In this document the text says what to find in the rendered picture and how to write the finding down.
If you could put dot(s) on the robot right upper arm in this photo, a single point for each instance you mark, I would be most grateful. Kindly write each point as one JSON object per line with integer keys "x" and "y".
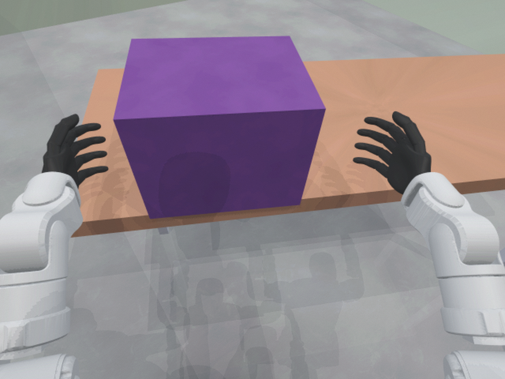
{"x": 474, "y": 365}

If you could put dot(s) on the robot left hand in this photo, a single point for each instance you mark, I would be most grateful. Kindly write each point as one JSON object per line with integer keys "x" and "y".
{"x": 61, "y": 150}

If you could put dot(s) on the table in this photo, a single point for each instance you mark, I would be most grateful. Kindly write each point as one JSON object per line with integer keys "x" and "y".
{"x": 457, "y": 103}

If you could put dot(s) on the robot left upper arm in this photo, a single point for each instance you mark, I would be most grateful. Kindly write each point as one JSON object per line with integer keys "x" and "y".
{"x": 61, "y": 366}

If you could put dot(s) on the carton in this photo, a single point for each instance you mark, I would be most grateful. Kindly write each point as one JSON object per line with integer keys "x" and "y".
{"x": 217, "y": 124}

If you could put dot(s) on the robot right forearm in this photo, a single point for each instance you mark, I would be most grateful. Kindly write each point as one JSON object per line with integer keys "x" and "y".
{"x": 465, "y": 253}

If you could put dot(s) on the robot right hand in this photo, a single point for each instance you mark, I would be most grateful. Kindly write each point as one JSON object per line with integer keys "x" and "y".
{"x": 409, "y": 157}

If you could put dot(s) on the robot left forearm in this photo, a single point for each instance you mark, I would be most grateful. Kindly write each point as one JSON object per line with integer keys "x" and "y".
{"x": 34, "y": 255}

